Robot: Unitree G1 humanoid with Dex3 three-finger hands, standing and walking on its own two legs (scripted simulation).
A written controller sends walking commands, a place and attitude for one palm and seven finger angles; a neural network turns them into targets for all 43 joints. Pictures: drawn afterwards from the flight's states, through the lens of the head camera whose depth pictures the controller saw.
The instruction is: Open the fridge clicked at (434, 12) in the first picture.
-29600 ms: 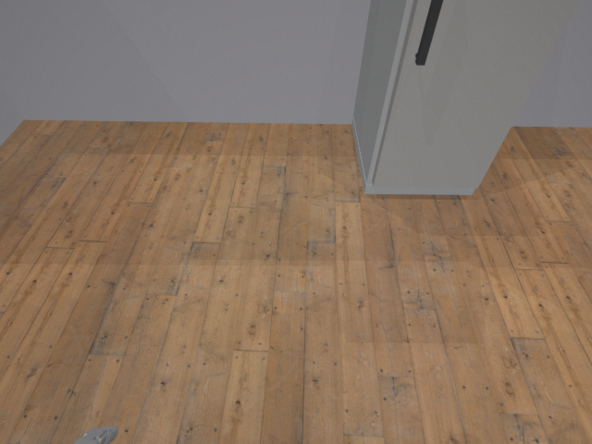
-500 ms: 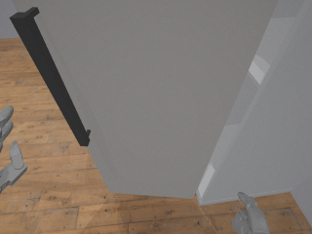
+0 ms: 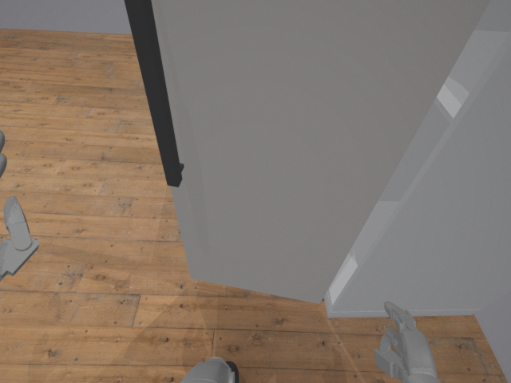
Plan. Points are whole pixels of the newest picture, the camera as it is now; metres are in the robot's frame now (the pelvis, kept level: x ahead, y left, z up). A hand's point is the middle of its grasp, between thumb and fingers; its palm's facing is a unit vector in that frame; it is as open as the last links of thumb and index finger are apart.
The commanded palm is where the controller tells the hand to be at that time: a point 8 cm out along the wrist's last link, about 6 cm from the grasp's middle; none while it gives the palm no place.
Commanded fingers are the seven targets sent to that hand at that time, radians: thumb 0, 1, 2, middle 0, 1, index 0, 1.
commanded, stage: step back with the hand held close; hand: left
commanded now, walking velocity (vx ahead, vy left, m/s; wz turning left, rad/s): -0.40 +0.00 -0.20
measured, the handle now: (163, 96) +0.54 +0.22 +0.16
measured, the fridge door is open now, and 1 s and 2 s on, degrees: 78 78 78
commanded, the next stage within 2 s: stop stepping back and stand still in 0.10 s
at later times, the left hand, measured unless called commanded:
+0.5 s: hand out of the picture -0.01 +0.34 +0.21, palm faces +0.58 -0.76 -0.27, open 7.4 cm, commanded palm -0.04 +0.36 +0.20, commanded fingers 0.00 0.90 0.90 -0.20 -0.30 -0.20 -0.30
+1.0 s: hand out of the picture -0.09 +0.38 +0.20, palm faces +0.45 -0.84 -0.31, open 7.4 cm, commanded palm -0.14 +0.40 +0.20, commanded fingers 0.00 0.90 0.90 -0.20 -0.30 -0.20 -0.30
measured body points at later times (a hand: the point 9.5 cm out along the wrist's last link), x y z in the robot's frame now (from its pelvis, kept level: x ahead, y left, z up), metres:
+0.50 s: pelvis -0.16 +0.06 +0.00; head -0.19 +0.09 +0.45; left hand -0.04 +0.38 +0.22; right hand +0.03 -0.15 -0.07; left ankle -0.06 +0.15 -0.68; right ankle -0.16 -0.08 -0.72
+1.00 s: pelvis -0.31 +0.12 +0.01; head -0.35 +0.15 +0.46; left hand -0.12 +0.42 +0.22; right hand -0.20 -0.15 -0.06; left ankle -0.25 +0.24 -0.67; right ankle -0.27 +0.04 -0.71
